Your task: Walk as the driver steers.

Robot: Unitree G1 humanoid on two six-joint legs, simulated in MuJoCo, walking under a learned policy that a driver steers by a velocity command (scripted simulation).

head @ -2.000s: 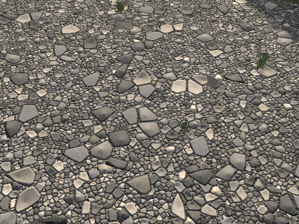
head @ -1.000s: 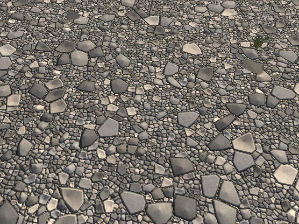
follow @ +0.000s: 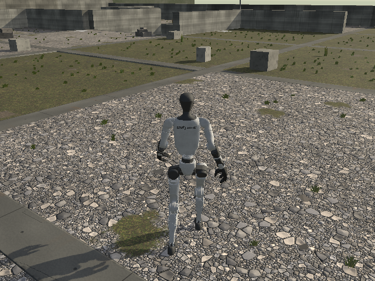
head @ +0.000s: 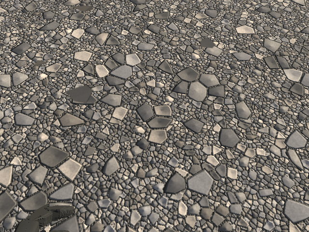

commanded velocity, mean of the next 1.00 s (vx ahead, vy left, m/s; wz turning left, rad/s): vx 0.49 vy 0.00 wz -0.44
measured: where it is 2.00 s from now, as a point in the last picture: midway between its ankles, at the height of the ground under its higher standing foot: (208, 114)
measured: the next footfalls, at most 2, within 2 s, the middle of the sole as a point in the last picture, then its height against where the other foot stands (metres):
left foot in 0.48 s outside the picture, level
right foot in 0.98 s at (211, 193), level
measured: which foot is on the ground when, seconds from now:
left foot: down 0.00-0.02, up 0.04-0.46, down 0.48-0.98, up 1.00-1.00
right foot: down 0.00-0.48, up 0.50-0.96, down 0.98-1.00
